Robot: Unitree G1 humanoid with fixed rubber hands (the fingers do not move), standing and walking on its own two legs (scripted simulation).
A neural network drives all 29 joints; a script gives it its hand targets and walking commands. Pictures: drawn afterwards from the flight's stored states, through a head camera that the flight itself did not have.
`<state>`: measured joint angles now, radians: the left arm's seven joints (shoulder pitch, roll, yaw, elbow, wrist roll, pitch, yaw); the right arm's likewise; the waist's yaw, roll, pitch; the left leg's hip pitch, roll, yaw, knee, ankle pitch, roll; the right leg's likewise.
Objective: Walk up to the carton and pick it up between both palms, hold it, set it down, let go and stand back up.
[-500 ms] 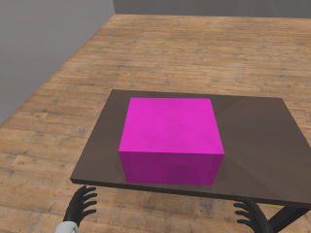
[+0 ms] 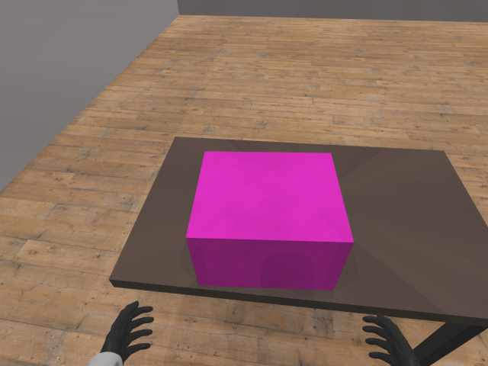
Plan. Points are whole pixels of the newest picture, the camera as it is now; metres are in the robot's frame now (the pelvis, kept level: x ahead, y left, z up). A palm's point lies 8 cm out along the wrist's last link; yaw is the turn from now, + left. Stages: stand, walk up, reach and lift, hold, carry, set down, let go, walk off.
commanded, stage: let go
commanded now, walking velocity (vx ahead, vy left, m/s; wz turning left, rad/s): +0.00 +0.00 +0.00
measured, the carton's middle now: (266, 217) +0.45 +0.00 -0.05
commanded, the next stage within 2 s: stand in 0.46 s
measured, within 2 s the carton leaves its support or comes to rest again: neither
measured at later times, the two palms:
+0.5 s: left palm (122, 359) +0.16 +0.24 -0.07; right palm out of the picture +0.15 -0.23 -0.07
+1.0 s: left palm out of the picture +0.13 +0.32 -0.07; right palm out of the picture +0.14 -0.27 -0.08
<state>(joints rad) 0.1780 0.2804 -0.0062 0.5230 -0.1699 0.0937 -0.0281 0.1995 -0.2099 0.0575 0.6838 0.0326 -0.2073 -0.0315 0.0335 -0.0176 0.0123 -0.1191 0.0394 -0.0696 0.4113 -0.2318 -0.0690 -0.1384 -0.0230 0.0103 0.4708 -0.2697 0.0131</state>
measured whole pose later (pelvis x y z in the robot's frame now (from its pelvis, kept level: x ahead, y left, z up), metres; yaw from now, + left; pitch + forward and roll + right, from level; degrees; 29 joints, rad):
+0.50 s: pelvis +0.00 +0.00 +0.00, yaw +0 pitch -4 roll +1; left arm 0.18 0.25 -0.01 0.52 -0.10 0.14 -0.03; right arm 0.20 -0.22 0.02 0.72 -0.01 -0.18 -0.01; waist 0.03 -0.02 0.03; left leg -0.11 0.04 -0.07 0.41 -0.23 -0.07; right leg -0.13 -0.02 0.01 0.47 -0.27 0.01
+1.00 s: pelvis +0.00 +0.01 +0.00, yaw +0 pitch -4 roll +0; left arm 0.18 0.44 0.00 0.74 -0.06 0.00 -0.01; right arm 0.20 -0.35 0.01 0.73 -0.03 -0.01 0.02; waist 0.03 -0.02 0.04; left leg -0.13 0.04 -0.07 0.44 -0.25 -0.07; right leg -0.14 -0.02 0.01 0.47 -0.27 0.02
